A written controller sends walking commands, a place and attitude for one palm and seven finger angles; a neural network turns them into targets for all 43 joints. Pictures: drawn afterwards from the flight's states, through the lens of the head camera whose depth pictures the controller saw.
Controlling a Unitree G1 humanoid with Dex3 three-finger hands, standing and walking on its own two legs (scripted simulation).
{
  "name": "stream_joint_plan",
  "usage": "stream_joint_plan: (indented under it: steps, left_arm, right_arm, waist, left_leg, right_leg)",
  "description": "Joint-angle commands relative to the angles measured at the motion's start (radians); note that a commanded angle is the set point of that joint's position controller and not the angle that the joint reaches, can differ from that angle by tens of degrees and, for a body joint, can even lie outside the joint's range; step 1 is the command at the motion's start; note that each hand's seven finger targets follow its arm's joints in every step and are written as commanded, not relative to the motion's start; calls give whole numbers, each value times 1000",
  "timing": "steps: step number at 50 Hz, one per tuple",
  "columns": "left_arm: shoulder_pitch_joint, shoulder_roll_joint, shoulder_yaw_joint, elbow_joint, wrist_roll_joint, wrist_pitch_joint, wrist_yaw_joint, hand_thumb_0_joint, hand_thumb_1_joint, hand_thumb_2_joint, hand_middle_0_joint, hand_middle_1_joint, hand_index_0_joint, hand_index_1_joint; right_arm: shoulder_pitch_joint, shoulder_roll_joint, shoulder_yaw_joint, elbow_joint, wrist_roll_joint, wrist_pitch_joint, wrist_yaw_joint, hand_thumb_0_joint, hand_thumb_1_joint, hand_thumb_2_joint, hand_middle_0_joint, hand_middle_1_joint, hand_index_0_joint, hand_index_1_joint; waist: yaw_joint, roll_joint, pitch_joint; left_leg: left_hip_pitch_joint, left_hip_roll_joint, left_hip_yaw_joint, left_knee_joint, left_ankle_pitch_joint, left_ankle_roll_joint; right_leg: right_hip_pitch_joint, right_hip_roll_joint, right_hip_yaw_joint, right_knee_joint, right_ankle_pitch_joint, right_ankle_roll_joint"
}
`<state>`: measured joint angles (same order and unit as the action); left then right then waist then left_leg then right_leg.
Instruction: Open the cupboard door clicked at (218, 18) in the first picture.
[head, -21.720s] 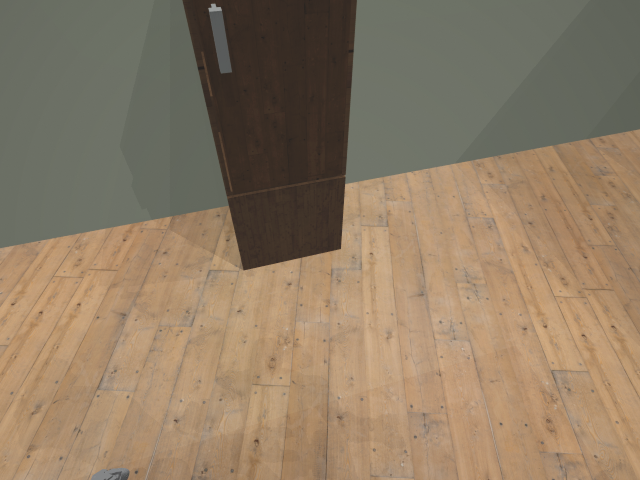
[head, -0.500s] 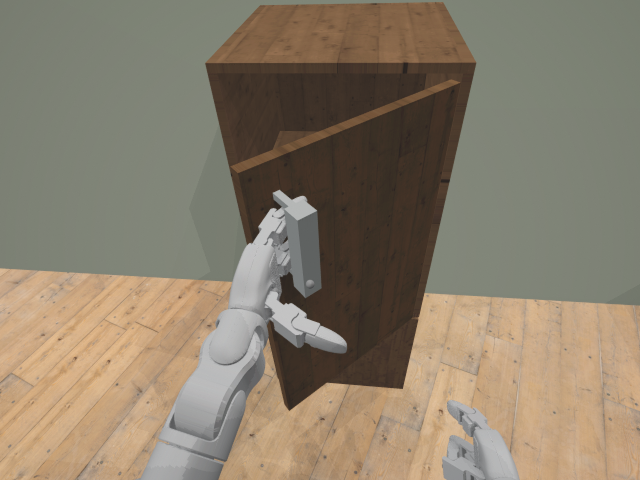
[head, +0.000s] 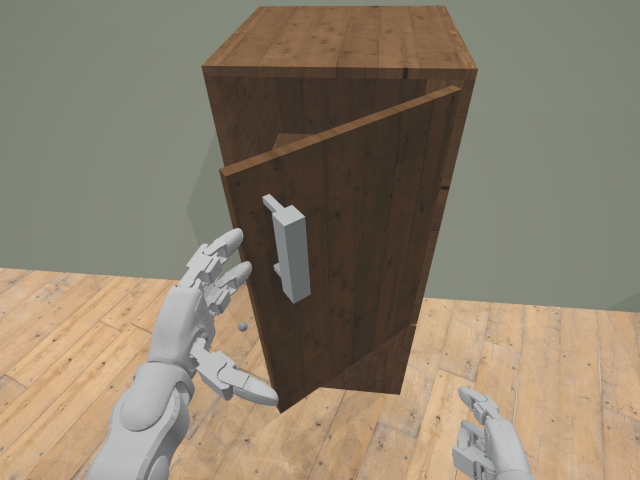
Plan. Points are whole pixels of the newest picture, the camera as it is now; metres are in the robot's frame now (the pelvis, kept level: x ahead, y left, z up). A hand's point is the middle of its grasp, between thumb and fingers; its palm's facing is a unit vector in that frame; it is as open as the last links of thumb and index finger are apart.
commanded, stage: slide the hand sideways off the handle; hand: left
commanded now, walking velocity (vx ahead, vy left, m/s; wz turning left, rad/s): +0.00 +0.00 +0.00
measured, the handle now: (283, 247) +0.36 +0.08 +0.14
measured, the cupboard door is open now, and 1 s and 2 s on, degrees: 42 42 42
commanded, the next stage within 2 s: draw the hand back to the body in 0.26 s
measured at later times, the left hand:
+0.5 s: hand (198, 348) +0.21 +0.15 +0.14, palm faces -0.04 -1.00 -0.06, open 16.3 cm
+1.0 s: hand (124, 347) +0.20 +0.21 +0.16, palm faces +0.23 -0.94 -0.26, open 15.4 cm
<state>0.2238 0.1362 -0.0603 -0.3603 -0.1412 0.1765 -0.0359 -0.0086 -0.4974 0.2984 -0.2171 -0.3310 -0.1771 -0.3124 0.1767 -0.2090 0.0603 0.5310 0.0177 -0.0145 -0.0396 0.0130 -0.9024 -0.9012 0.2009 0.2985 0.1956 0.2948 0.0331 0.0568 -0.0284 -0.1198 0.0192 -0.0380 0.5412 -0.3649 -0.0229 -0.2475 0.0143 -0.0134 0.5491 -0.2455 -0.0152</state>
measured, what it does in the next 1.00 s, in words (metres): stands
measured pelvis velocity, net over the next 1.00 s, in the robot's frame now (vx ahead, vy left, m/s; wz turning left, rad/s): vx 0.00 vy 0.01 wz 0.01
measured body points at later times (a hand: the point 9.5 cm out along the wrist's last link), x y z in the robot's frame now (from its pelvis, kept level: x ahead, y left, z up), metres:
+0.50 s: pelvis +0.00 +0.02 +0.00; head -0.03 -0.01 +0.44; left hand +0.21 +0.20 +0.14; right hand +0.20 -0.18 -0.07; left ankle -0.04 +0.14 -0.73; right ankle +0.03 -0.11 -0.73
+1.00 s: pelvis +0.00 +0.01 +0.00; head -0.03 +0.00 +0.45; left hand +0.18 +0.26 +0.17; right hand +0.20 -0.19 -0.06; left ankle -0.04 +0.14 -0.73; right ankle +0.03 -0.11 -0.73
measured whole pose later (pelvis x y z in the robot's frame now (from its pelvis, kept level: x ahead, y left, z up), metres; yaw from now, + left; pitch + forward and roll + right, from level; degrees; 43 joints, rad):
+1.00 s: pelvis +0.00 +0.01 +0.00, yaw +1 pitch -4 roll -1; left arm 0.42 0.28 0.17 -0.47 -0.11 -0.01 -0.01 -0.01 -0.34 0.37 -0.16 -0.30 -0.16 -0.30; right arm 0.21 -0.21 0.06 0.58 0.00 -0.21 -0.08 0.01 -0.90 -0.90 0.20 0.30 0.20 0.30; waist 0.06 0.06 -0.01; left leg -0.12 0.01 -0.05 0.56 -0.37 -0.01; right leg -0.22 0.01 -0.02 0.52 -0.23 0.00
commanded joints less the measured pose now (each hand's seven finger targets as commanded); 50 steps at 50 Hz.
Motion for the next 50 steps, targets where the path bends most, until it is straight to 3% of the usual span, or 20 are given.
stream_joint_plan:
  steps: [1, 5, 8, 10, 14, 17, 19, 20, 24, 25, 29, 31, 34, 38, 43, 44, 45, 46, 49, 50]
  left_arm:
    - [-147, 79, 103, -258, -15, -81, -18, 0, -500, 300, -150, -300, -150, -300]
    - [-126, 62, 77, -289, -31, -92, -57, 0, -500, 300, -150, -300, -150, -300]
    - [-78, 102, 123, -297, -43, -98, -79, 0, -500, 300, -150, -300, -150, -300]
    - [-30, 117, 149, -306, -51, -103, -89, 0, -500, 300, -150, -300, -150, -300]
    - [-33, 86, 97, -347, -56, -117, -100, 0, -500, 300, -150, -300, -150, -300]
    - [-37, 66, 72, -347, -49, -120, -92, 0, -500, 300, -150, -300, -150, -300]
    - [-5, 126, 129, -331, -38, -116, -78, 0, -500, 300, -150, -300, -150, -300]
    - [-12, 107, 122, -328, -36, -109, -76, 0, -500, 300, -150, -300, -150, -300]
    - [-24, 171, 209, -322, -49, -100, -72, 0, -500, 300, -150, -300, -150, -300]
    - [-37, 136, 183, -336, -57, -101, -80, 0, -500, 300, -150, -300, -150, -300]
    - [-29, 176, 236, -312, -98, -102, -117, 0, -500, 300, -150, -300, -150, -300]
    - [-18, 152, 216, -322, -109, -102, -142, 0, -500, 300, -150, -300, -150, -300]
    - [-4, 202, 263, -324, -120, -96, -160, 0, -500, 300, -150, -300, -150, -300]
    - [9, 222, 309, -318, -138, -88, -176, 0, -500, 300, -150, -300, -150, -300]
    - [-24, 245, 343, -315, -159, -96, -190, 0, -325, 375, -156, -300, -156, -300]
    - [-60, 386, 369, -436, 10, -196, -35, 0, -290, 390, -158, -300, -158, -300]
    - [40, 264, 311, -358, 22, -221, 22, 0, -255, 405, -159, -300, -159, -300]
    - [105, 234, 282, -311, 42, -241, 54, 0, -220, 420, -160, -300, -160, -300]
    - [99, 284, 319, -297, 77, -296, 109, 0, -115, 465, -164, -300, -164, -300]
    - [98, 265, 309, -304, 83, -308, 117, 0, -80, 480, -165, -300, -165, -300]
  right_arm:
    - [-145, -76, -20, -173, 3, -97, -15, 0, -900, -900, 200, 300, 200, 300]
    - [-135, -80, -18, -175, 7, -136, -19, 0, -900, -900, 200, 300, 200, 300]
    - [-116, -88, -21, -169, 6, -164, -23, 0, -900, -900, 200, 300, 200, 300]
    - [-117, -89, -18, -168, 8, -175, -22, 0, -900, -900, 200, 300, 200, 300]
    - [-110, -91, -19, -166, 10, -204, -17, 0, -900, -900, 200, 300, 200, 300]
    - [-102, -90, -18, -163, 10, -219, -16, 0, -900, -900, 200, 300, 200, 300]
    - [-99, -97, -22, -154, 8, -219, -19, 0, -900, -900, 200, 300, 200, 300]
    - [-109, -91, -16, -157, 7, -215, -20, 0, -900, -900, 200, 300, 200, 300]
    - [-119, -92, -16, -151, 10, -200, -26, 0, -900, -900, 200, 300, 200, 300]
    - [-126, -85, -12, -159, 11, -201, -26, 0, -900, -900, 200, 300, 200, 300]
    - [-124, -97, -13, -146, 15, -215, -33, 0, -900, -900, 200, 300, 200, 300]
    - [-122, -97, -11, -152, 19, -224, -32, 0, -900, -900, 200, 300, 200, 300]
    - [-119, -109, -15, -142, 21, -233, -33, 0, -900, -900, 200, 300, 200, 300]
    - [-114, -110, -16, -141, 23, -240, -35, 0, -900, -900, 200, 300, 200, 300]
    - [-114, -115, -17, -136, 28, -256, -41, 0, -900, -900, 200, 300, 200, 300]
    - [-92, -104, -34, -132, -4, -263, -52, 0, -900, -900, 200, 300, 200, 300]
    - [-97, -84, -26, -121, -18, -271, -53, 0, -900, -900, 200, 300, 200, 300]
    - [-83, -86, -27, -102, -19, -264, -50, 0, -900, -900, 200, 300, 200, 300]
    - [-87, -98, -42, -79, -24, -245, -48, 0, -900, -900, 200, 300, 200, 300]
    - [-92, -95, -43, -82, -26, -241, -47, 0, -900, -900, 200, 300, 200, 300]
  waist:
    - [9, -88, -102]
    - [2, -56, -82]
    - [12, -79, -101]
    - [20, -44, -96]
    - [10, -23, -83]
    - [6, -48, -68]
    - [19, -66, -78]
    - [18, -48, -69]
    - [30, -53, -76]
    - [27, -35, -88]
    - [26, -51, -83]
    - [23, -35, -83]
    - [28, -24, -81]
    - [32, -29, -77]
    - [29, -26, -65]
    - [40, -30, -26]
    - [28, -47, 17]
    - [24, -53, 47]
    - [25, -28, 20]
    - [23, -14, 8]
  left_leg:
    - [-98, -29, 44, -60, 215, 43]
    - [-98, -30, 33, -57, 202, 43]
    - [-108, -29, 26, -50, 222, 41]
    - [-118, -29, 27, -51, 229, 37]
    - [-113, -29, 20, -38, 252, 33]
    - [-127, -30, 10, -41, 222, 33]
    - [-136, -27, 11, -38, 206, 33]
    - [-142, -30, 11, -46, 196, 33]
    - [-146, -29, 13, -48, 201, 30]
    - [-137, -31, 15, -52, 207, 30]
    - [-135, -29, 12, -45, 206, 31]
    - [-132, -31, 12, -49, 220, 30]
    - [-136, -32, 10, -47, 216, 28]
    - [-139, -34, 9, -47, 227, 28]
    - [-138, -34, 6, -47, 199, 28]
    - [-166, -26, 20, -79, 171, 30]
    - [-171, -29, 22, -84, 149, 29]
    - [-168, -24, 26, -89, 149, 30]
    - [-124, -17, 35, -109, 161, 33]
    - [-111, -17, 35, -122, 163, 34]
  right_leg:
    - [111, -16, -14, -87, 146, 4]
    - [81, -16, -28, -78, 128, 4]
    - [96, -13, -32, -63, 154, 3]
    - [98, -14, -37, -53, 163, 0]
    - [75, -12, -48, -34, 191, -1]
    - [53, -10, -55, -33, 153, 2]
    - [59, -12, -48, -35, 124, 0]
    - [57, -14, -49, -38, 111, 0]
    - [82, -14, -41, -45, 107, -5]
    - [86, -15, -46, -43, 115, -3]
    - [91, -10, -41, -57, 123, -1]
    - [92, -9, -50, -48, 148, 1]
    - [97, -10, -45, -51, 146, -2]
    - [94, -5, -51, -51, 157, 1]
    - [82, -3, -49, -63, 117, 2]
    - [107, -9, -14, -116, 82, -1]
    - [94, -11, -11, -136, 47, -5]
    - [90, -13, -9, -144, 44, -4]
    - [124, -19, 2, -166, 53, -5]
    - [133, -20, 4, -170, 51, -4]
